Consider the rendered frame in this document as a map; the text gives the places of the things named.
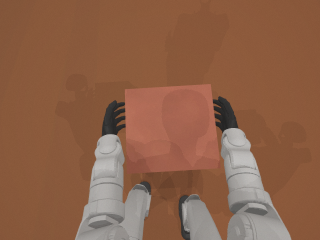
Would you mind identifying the left robot upper arm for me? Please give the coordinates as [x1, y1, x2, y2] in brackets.
[76, 224, 130, 240]

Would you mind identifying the right robot upper arm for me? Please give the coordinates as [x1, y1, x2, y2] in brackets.
[227, 212, 291, 240]

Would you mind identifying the left robot forearm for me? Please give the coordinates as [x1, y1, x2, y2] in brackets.
[75, 134, 125, 240]

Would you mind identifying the right robot foot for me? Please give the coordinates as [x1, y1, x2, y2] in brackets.
[178, 195, 191, 240]

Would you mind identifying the right robot forearm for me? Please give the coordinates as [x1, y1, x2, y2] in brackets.
[220, 128, 292, 240]

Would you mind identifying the robot right hand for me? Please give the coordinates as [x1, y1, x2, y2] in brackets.
[212, 96, 239, 133]

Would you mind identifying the robot left hand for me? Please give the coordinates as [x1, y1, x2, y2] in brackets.
[102, 100, 126, 136]

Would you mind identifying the carton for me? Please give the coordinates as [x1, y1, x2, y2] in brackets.
[125, 84, 221, 174]

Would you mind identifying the robot left shin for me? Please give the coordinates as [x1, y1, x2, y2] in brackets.
[128, 184, 148, 195]

